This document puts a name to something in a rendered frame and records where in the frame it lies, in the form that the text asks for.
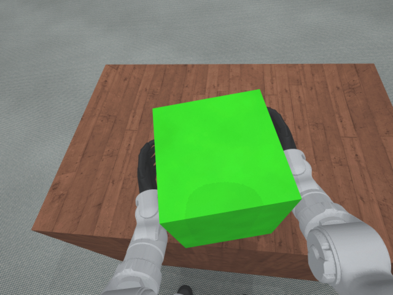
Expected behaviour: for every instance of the robot left forearm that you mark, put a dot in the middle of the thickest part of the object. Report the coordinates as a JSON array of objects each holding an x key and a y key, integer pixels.
[{"x": 146, "y": 251}]

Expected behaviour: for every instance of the robot right hand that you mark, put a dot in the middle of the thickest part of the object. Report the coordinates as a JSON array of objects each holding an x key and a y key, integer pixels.
[{"x": 282, "y": 130}]

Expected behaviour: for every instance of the robot right upper arm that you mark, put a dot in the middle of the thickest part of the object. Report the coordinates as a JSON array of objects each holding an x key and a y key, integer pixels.
[{"x": 351, "y": 258}]

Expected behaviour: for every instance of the pedestal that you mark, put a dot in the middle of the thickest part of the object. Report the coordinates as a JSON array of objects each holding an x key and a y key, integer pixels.
[{"x": 339, "y": 115}]

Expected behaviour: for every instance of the carton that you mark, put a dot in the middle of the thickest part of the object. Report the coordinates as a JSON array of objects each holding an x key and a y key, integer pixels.
[{"x": 221, "y": 171}]

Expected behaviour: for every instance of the robot right forearm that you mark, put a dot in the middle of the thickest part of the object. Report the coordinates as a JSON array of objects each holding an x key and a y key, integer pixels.
[{"x": 315, "y": 208}]

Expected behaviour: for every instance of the robot left hand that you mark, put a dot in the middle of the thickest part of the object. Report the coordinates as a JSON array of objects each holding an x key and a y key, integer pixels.
[{"x": 146, "y": 168}]

